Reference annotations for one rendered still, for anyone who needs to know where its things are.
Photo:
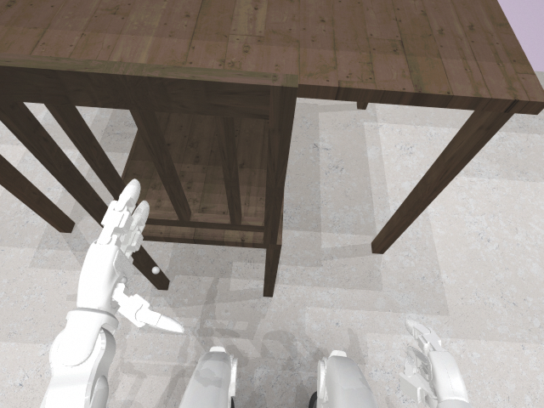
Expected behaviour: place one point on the left robot forearm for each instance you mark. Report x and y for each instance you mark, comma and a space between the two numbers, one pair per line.
80, 358

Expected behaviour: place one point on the right robot thigh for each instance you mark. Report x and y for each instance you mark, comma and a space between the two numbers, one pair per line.
341, 382

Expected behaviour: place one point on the robot thigh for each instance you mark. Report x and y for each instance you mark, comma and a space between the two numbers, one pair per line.
341, 382
212, 383

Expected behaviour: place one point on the chair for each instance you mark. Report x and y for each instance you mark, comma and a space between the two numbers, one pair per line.
210, 153

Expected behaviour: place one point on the right robot hand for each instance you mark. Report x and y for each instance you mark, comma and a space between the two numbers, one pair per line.
440, 377

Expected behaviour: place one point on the left robot thigh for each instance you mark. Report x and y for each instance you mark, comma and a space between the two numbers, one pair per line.
212, 383

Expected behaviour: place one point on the table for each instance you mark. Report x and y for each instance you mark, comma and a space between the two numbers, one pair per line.
453, 54

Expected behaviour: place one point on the left robot hand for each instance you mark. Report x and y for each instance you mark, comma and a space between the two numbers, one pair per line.
109, 258

